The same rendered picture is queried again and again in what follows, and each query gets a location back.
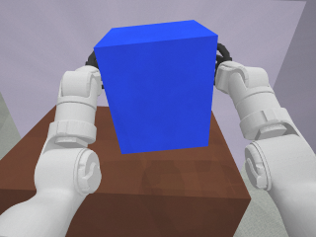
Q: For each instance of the robot left upper arm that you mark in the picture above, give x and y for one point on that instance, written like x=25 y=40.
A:
x=63 y=178

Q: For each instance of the robot right hand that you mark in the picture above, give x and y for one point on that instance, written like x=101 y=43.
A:
x=225 y=57

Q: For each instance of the right robot forearm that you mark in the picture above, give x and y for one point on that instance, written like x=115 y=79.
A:
x=256 y=103

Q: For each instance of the robot left hand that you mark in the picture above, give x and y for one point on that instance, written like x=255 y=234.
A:
x=92 y=61

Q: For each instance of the robot right upper arm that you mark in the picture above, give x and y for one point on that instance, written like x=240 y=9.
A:
x=285 y=167

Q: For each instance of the pedestal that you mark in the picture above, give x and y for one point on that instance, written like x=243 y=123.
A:
x=186 y=192

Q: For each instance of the carton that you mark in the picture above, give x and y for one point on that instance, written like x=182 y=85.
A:
x=158 y=80

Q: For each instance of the left robot forearm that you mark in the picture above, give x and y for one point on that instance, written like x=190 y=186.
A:
x=76 y=105

